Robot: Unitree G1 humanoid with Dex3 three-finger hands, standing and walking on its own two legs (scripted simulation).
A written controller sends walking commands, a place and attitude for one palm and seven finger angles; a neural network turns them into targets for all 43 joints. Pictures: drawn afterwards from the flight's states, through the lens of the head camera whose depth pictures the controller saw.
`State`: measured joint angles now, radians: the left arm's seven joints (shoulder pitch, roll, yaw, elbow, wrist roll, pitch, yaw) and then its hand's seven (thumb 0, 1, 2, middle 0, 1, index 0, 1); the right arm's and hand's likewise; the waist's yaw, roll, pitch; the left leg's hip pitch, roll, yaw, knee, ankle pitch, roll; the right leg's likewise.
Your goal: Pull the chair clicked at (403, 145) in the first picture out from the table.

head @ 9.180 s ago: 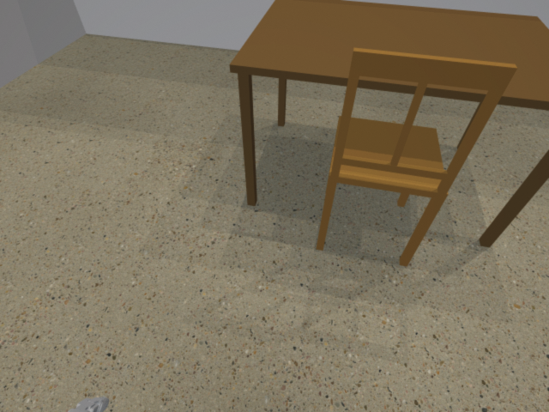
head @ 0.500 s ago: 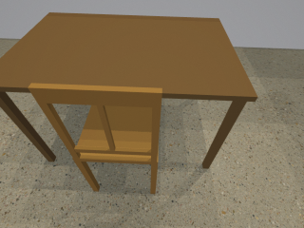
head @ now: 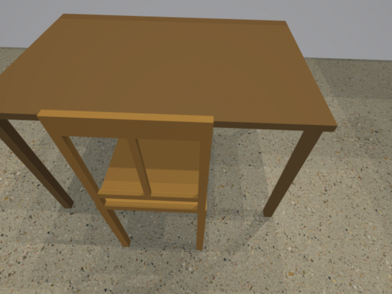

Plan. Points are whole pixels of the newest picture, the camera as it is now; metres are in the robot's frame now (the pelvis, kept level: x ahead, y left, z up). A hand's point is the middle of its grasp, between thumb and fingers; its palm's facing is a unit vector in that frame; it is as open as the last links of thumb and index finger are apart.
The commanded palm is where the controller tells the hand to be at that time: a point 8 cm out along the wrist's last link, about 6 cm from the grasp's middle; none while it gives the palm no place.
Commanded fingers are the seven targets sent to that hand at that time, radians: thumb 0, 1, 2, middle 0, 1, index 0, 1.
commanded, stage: look again from close up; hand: left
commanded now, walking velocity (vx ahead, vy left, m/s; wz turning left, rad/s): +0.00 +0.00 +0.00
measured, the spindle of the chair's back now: (141, 169) +0.45 +0.19 -0.09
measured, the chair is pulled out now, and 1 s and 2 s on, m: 0.00 0.00 0.00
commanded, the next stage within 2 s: raise the hand toward the chair's back in 0.48 s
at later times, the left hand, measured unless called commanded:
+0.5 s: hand out of the picture -0.01 +0.17 -0.17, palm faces +0.02 -0.98 -0.20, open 7.3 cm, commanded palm none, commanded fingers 0.00 0.90 0.90 -0.20 -0.30 -0.20 -0.30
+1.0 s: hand out of the picture +0.12 +0.17 -0.08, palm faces +0.03 -1.00 +0.03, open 9.2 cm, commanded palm +0.11 +0.23 -0.06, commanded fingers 0.00 0.39 0.68 -0.15 -0.22 -0.15 -0.22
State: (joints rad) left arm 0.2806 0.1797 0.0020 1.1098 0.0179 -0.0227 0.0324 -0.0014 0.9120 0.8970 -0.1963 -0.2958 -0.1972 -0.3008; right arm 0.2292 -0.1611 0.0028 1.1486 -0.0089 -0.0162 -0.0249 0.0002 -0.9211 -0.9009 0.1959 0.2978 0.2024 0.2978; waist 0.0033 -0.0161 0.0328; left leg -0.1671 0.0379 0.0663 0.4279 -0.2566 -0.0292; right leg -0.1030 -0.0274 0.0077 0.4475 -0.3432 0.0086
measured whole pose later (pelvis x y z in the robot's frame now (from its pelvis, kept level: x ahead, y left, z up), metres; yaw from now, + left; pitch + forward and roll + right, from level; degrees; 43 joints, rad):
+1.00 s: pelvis -0.07 -0.02 -0.09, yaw +3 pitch +13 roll +1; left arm 0.37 0.17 0.15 0.22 -0.25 -0.49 -0.34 0.00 0.62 0.77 -0.17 -0.25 -0.17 -0.26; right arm 0.12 -0.28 -0.08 0.51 0.03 -0.23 -0.02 0.01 -0.91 -0.90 0.20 0.30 0.20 0.30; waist 0.01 -0.04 -0.15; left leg -0.91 0.05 -0.01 1.14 -0.46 -0.05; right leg -0.82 -0.03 -0.04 1.20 -0.60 -0.02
